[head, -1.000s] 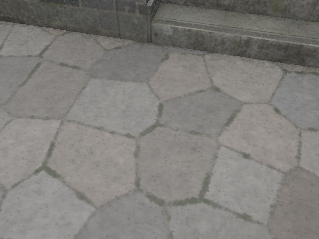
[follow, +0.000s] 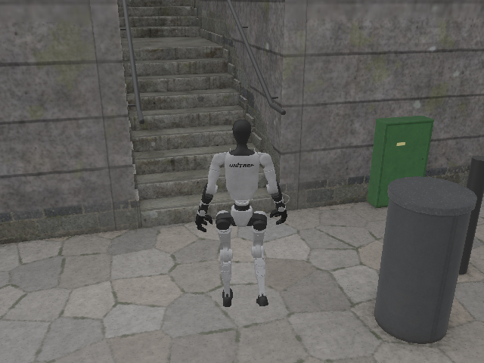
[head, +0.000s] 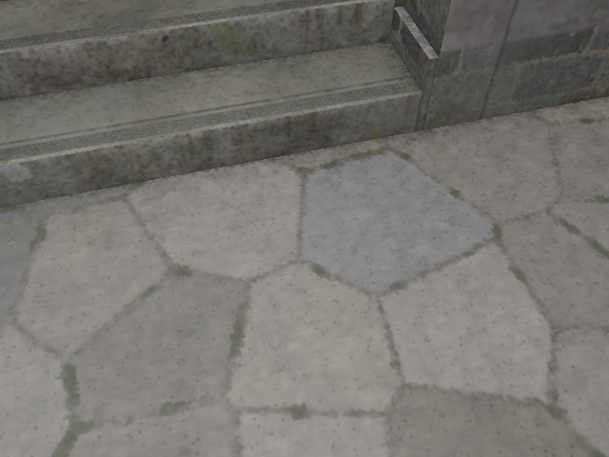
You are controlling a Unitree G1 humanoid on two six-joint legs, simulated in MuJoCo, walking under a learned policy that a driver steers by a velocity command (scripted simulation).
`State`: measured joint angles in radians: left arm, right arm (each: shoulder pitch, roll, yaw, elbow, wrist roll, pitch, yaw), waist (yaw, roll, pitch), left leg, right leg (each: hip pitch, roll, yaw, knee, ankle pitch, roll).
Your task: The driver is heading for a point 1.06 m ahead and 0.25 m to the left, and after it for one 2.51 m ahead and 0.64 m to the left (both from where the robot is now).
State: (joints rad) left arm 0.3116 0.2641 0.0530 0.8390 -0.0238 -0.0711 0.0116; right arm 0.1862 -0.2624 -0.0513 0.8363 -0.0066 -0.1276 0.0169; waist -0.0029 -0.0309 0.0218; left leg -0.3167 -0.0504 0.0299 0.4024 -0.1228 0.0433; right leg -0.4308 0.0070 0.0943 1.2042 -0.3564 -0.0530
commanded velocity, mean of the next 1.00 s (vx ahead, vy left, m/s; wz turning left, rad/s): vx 0.50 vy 0.00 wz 0.37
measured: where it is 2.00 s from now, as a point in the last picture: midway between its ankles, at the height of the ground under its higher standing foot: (200, 266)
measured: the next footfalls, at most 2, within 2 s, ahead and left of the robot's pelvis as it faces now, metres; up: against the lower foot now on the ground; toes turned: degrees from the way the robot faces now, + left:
right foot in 0.32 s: +0.33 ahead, -0.15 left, +0.00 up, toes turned +5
left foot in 0.86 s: +0.54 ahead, +0.17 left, +0.00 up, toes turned +26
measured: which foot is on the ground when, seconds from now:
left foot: down 0.00-0.32, up 0.34-0.84, down 0.86-1.00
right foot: up 0.00-0.30, down 0.32-0.84, up 0.86-1.00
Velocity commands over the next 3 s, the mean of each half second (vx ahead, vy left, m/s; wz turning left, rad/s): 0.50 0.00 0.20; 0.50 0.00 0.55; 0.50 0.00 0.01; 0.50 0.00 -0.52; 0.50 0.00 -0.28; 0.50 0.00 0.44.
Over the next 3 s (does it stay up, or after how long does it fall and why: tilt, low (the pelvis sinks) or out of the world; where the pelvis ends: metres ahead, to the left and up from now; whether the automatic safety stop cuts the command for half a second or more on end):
stays up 1.40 0.36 0.11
